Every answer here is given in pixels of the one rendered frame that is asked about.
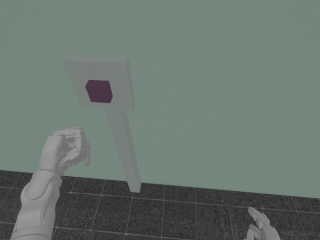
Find robot left hand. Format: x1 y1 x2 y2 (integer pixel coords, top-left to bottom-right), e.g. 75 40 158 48
38 126 91 178

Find button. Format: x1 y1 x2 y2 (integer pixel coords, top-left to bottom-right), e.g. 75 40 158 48
85 80 113 103

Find robot right hand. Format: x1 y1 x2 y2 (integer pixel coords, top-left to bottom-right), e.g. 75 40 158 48
243 206 281 240

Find panel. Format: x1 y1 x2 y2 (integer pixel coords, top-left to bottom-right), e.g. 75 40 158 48
61 54 141 193

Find robot left forearm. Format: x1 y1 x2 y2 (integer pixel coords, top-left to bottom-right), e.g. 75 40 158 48
10 169 63 240

